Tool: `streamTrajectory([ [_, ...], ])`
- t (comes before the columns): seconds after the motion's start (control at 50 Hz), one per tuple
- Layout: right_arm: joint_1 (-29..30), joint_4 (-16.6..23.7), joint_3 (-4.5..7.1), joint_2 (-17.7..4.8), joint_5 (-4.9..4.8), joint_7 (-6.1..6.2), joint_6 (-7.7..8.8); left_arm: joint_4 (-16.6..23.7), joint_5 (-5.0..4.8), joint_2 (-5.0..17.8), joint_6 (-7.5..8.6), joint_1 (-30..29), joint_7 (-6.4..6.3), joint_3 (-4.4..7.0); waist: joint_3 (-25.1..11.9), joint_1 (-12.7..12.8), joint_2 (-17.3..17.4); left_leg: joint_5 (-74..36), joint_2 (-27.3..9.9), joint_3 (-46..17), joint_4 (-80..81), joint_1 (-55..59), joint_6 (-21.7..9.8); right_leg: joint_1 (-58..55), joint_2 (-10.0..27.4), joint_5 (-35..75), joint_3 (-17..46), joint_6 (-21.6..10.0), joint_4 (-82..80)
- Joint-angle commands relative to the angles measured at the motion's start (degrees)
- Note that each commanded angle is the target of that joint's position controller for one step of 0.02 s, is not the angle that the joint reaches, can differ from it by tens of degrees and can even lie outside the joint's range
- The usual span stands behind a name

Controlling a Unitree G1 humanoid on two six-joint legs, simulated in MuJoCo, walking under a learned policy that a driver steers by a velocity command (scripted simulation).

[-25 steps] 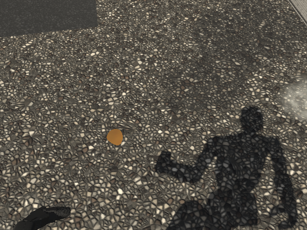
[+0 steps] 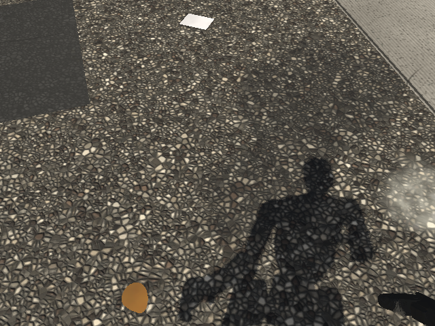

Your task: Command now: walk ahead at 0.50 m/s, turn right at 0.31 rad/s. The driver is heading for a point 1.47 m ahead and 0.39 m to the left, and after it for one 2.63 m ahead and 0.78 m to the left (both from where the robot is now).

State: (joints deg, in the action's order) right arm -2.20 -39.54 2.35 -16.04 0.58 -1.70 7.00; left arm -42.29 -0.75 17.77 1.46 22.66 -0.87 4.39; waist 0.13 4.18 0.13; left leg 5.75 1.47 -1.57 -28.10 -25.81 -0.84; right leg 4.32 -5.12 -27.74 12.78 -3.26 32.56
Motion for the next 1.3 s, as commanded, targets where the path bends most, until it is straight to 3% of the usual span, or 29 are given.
streamTrajectory([
  [0.02,-20.9,-2.52,5.32,-15.63,0.0,-0.11,-0.04,4.03,-1.06,0.47,1.5,8.49,0.07,-0.96,-19.3,-6.56,19.8,14.22,-23.92,-41.2,8.43,46.44,-16.52,32.83,-1.07,-5.46,-3.32,1.66,35.26],
  [0.04,-19.84,-1.91,4.0,-10.5,-1.55,-0.31,-0.16,3.46,-1.58,6.07,1.67,3.99,-0.07,0.05,-12.52,-8.48,11.25,27.27,-23.08,-42.74,11.87,42.42,-14.62,39.24,2.31,-3.85,-0.66,1.72,40.61],
  [0.06,-16.41,-1.47,3.2,-8.12,-1.34,-0.08,-0.51,4.76,-1.25,7.92,1.65,-3.08,-0.08,0.6,-5.46,-9.15,6.15,24.97,-20.95,-34.6,12.55,35.29,-12.36,40.75,4.29,1.22,-2.34,1.64,40.94],
  [0.08,-13.75,-1.05,2.61,-7.21,-0.63,0.02,-0.82,5.66,-0.45,7.23,1.7,-6.69,-0.06,0.41,-1.66,-8.19,3.13,18.08,-18.61,-28.27,13.49,28.63,-11.7,39.46,6.16,4.62,-4.31,1.75,39.14],
  [0.14,-11.43,-1.69,1.72,-5.05,0.03,0.4,-0.82,5.74,0.05,4.03,2.16,-6.71,0.66,0.1,-0.02,-4.93,5.7,5.57,-13.79,-18.51,16.74,20.26,-11.16,33.51,9.96,9.74,-6.56,2.08,30.86],
  [0.26,-14.35,-4.18,2.6,-9.17,-1.27,1.02,-1.19,7.79,0.57,0.42,2.69,-14.87,1.31,-1.59,1.15,-6.86,4.24,-5.81,-12.63,-8.43,20.03,18.35,-11.7,32.09,10.63,22.15,-10.17,3.86,11.41],
  [0.4,-20.15,-7.79,2.75,-10.81,-2.17,1.26,-2.87,10.45,-0.37,1.77,3.46,-24.1,2.92,-1.41,3.12,-8.85,4.57,-8.69,-15.14,-6.24,16.94,23.71,-9.23,27.24,7.89,26.51,-11.61,2.11,-1.69],
  [0.44,-19.46,-8.14,3.04,-11.86,-2.22,1.56,-3.53,9.86,-0.19,3.33,3.63,-21.16,3.06,-0.7,1.51,-6.12,5.01,-17.08,-15.52,-5.52,12.48,25.63,-7.94,21.61,6.54,23.61,-12.8,0.35,-4.12],
  [0.48,-18.77,-7.58,2.14,-9.92,-1.71,1.87,-3.77,5.78,0.43,7.8,3.44,-6.74,2.27,1.63,-8.05,1.11,2.99,-24.88,-10.75,-0.86,-5.62,19.43,-4.83,-0.48,7.24,24.58,-12.31,-3.16,-4.99],
  [0.5,-22.13,-5.38,0.33,-4.9,-0.5,1.76,-2.98,4.91,1.63,13.53,3.07,1.42,1.73,2.88,-17.83,2.1,-7.53,-5.88,-4.55,2.81,-27.33,0.19,-1.04,-22.6,21.95,22.61,7.95,-10.25,-3.98],
  [0.52,-23.98,-5.81,-0.35,-3.38,-0.96,1.59,-1.92,3.76,0.48,12.5,2.65,3.53,1.92,2.66,-22.62,1.7,-16.71,26.34,0.88,-1.43,-40.08,-12.21,0.22,-28.16,27.96,12.64,27.51,-15.5,-12.47],
  [0.54,-20.0,-5.1,1.19,-9.09,-2.24,1.16,-1.16,3.93,0.12,8.78,2.64,0.85,2.05,1.31,-15.0,2.15,-10.99,25.32,-2.67,-4.55,-44.82,-18.16,-0.45,-22.65,26.13,6.86,23.93,-13.31,-14.58],
  [0.56,-15.45,-3.84,1.34,-9.53,-2.86,0.94,-0.8,4.32,0.22,7.19,2.68,-2.7,2.01,0.7,-8.52,1.11,-8.23,20.32,-5.23,-3.02,-43.86,-19.15,-1.0,-15.23,23.79,8.75,16.35,-11.58,-15.67],
  [0.6,-13.41,-3.78,1.62,-8.48,-1.36,1.18,-1.3,4.48,1.05,4.49,3.16,-8.3,2.4,-0.18,-2.31,-2.4,-4.81,12.98,-8.63,-2.39,-37.49,-14.62,-0.35,-2.64,19.52,18.37,7.53,-10.23,-19.3],
  [0.68,-14.7,-4.62,1.08,-5.04,-1.32,1.28,-3.45,2.82,1.01,4.97,4.58,-9.9,2.34,0.21,-0.55,-5.42,-4.86,6.43,-9.62,-2.18,-32.14,-10.9,1.65,4.75,17.99,27.08,-1.06,-10.99,-24.46],
  [0.8,-4.77,-2.07,0.59,-3.62,-1.61,0.36,-3.23,-0.71,1.35,6.79,4.84,-6.98,1.23,0.61,2.71,-1.99,-2.75,-11.57,-7.39,-1.92,-14.01,-11.2,1.36,3.4,16.35,30.4,-12.68,-7.59,-26.81],
  [0.9,2.68,1.81,0.14,-3.01,-1.75,-1.15,-3.09,-4.16,0.59,7.72,3.56,-2.67,0.81,0.97,4.9,0.77,-1.66,-10.41,-6.04,-0.12,-6.47,-14.29,-0.79,-6.61,19.39,33.21,-16.23,-6.36,-24.55],
  [0.94,3.79,3.3,0.26,-3.34,-1.66,-1.94,-3.08,-4.85,0.3,8.21,2.56,-2.38,0.51,1.19,4.74,0.4,-2.26,-4.88,-5.0,1.72,-5.26,-14.73,-2.2,-10.91,20.54,40.82,-17.28,-5.38,-20.95],
  [0.98,1.04,3.86,1.13,-5.0,-1.47,-2.34,-3.26,-4.49,0.2,9.82,1.6,-3.58,-0.17,1.61,1.4,-1.99,-4.48,1.49,-1.63,5.55,-5.5,-8.45,-4.17,-12.77,20.38,60.94,-19.24,-3.84,-13.22],
  [1.02,-13.08,0.94,3.97,-9.68,-1.67,-1.67,-3.6,-3.74,0.29,10.04,0.6,-4.6,-1.14,1.51,-6.92,-9.74,-3.93,0.17,2.39,6.61,-2.27,12.0,-7.6,-6.74,17.54,69.18,-22.37,-0.92,6.52],
  [1.04,-22.19,-0.51,5.71,-14.99,-1.74,-0.45,-4.24,-2.1,1.62,7.9,1.2,-3.35,-1.46,0.44,-13.62,-12.59,3.76,-2.63,-7.58,-8.93,-2.43,30.67,-11.83,8.38,14.55,48.93,-22.9,1.36,25.02],
  [1.06,-20.67,-0.01,5.8,-17.89,-2.22,-0.49,-3.91,-0.3,2.6,0.14,3.11,2.45,0.08,-2.07,-19.6,-6.19,15.28,8.31,-19.86,-40.46,4.04,48.65,-22.61,32.95,1.89,-4.42,-15.54,4.5,42.18],
  [1.08,-22.26,0.57,4.49,-12.46,-2.1,-0.34,-3.78,-0.2,0.53,6.01,5.19,-4.29,1.1,-0.89,-20.57,-10.94,8.28,13.08,-19.64,-42.43,9.03,49.57,-21.01,39.12,4.22,-4.74,-6.37,3.33,45.99],
  [1.1,-19.91,0.63,3.97,-10.69,-1.63,-0.11,-3.5,1.9,-1.26,7.66,6.37,-9.62,1.56,-0.44,-12.18,-11.03,5.97,9.06,-17.79,-33.91,10.22,42.96,-18.59,42.31,6.57,0.69,-7.09,2.27,44.28],
  [1.12,-16.54,1.27,3.8,-10.12,-1.58,0.02,-3.37,2.22,-0.68,6.71,6.94,-11.18,1.25,-0.7,-7.54,-8.77,0.53,3.4,-15.45,-28.07,10.79,34.58,-17.13,40.5,8.87,5.09,-7.57,2.11,39.62],
  [1.14,-13.35,2.15,3.41,-8.74,-1.31,0.18,-3.42,2.02,0.67,6.9,6.86,-11.51,0.86,-0.3,-4.3,-6.68,-0.53,-2.89,-13.6,-23.67,11.85,27.27,-16.37,37.31,10.25,7.45,-7.94,2.82,35.0],
  [1.16,-11.7,3.11,3.0,-7.77,-0.57,0.4,-3.41,2.08,1.16,6.91,6.26,-10.43,0.84,-0.03,-3.62,-4.71,1.1,-7.1,-12.32,-21.66,13.17,22.5,-16.38,33.51,11.14,8.95,-7.51,3.43,33.25],
  [1.2,-10.78,3.55,3.1,-7.74,-0.85,0.76,-3.33,2.19,1.57,5.52,4.99,-8.88,0.77,-0.09,-2.79,-3.07,2.07,-11.15,-11.15,-18.91,15.0,17.14,-16.99,31.02,11.29,9.86,-8.39,5.32,28.96],
  [1.3,-13.9,2.3,3.97,-10.26,-1.6,2.33,-3.75,4.95,1.75,2.25,4.43,-18.37,0.77,-1.32,0.01,-5.94,3.26,-8.97,-5.9,-11.83,15.09,9.53,-13.21,27.09,8.14,27.21,-10.24,7.88,8.33],
])
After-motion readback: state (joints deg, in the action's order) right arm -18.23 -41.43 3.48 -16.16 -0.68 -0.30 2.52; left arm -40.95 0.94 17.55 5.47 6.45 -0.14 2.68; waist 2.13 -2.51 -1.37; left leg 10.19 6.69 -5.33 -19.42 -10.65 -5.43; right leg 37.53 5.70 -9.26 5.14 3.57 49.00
